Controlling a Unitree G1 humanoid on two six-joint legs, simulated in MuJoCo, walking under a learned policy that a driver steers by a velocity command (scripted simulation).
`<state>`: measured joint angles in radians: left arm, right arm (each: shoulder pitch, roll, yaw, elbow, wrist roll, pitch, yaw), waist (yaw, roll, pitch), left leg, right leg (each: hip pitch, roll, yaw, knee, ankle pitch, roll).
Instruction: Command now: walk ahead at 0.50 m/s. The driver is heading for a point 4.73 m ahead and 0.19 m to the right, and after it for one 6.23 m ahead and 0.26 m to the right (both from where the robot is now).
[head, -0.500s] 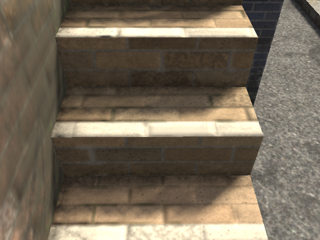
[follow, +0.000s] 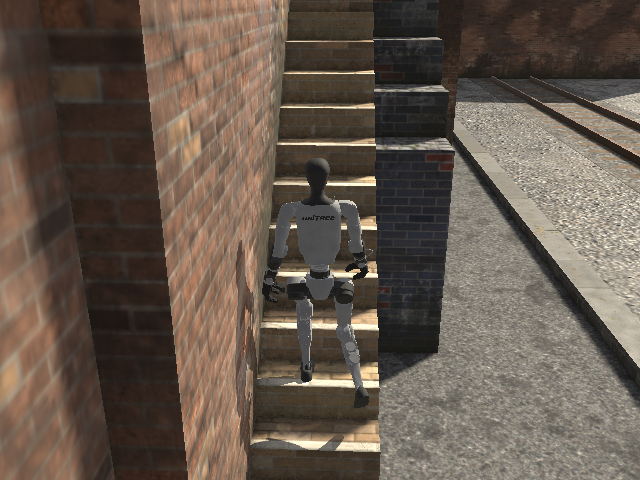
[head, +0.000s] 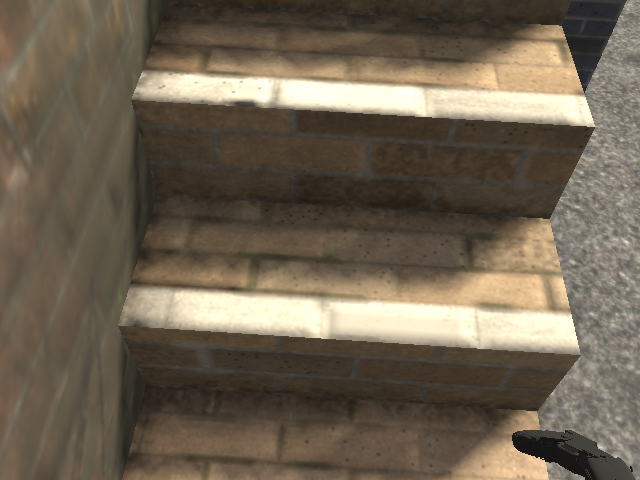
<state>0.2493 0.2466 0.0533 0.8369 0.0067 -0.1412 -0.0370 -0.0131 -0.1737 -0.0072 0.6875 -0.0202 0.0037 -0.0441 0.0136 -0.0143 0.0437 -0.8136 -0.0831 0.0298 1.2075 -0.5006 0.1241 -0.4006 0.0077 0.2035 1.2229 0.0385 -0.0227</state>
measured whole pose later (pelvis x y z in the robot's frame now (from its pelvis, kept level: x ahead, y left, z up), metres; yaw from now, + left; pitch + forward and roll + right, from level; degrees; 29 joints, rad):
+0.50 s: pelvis +0.09 -0.01 +0.11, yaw -4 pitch +0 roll +0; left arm 0.12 0.08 -0.03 0.61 0.04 0.02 -0.02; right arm 0.43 -0.12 -0.03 0.98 0.02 -0.12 -0.10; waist 0.01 0.01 0.01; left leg -0.25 -0.01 0.09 0.49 -0.26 0.08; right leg -1.30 -0.10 -0.01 2.03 -0.15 -0.05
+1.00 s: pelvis +0.25 -0.05 +0.26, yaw -1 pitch -2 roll -3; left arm 0.48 0.19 0.04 0.89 0.07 -0.10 0.01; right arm 0.01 -0.13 -0.01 0.57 -0.01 -0.02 -0.05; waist 0.10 0.00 -0.02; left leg -0.91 -0.09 -0.18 2.04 -0.30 0.04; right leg -0.41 -0.02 -0.06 0.88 -0.43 0.00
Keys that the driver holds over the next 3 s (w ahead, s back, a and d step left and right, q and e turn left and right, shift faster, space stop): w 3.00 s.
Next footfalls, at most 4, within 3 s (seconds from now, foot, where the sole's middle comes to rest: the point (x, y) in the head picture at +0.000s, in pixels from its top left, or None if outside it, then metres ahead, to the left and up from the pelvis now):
0.58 right None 0.31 -0.20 -0.47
1.18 left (252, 472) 0.37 0.13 -0.47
1.68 right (424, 268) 0.62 -0.12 -0.28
2.16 left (291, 65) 0.85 0.09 -0.08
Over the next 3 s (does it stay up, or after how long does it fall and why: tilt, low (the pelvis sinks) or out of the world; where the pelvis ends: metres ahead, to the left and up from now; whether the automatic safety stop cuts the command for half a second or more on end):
stays up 1.06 -0.10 0.88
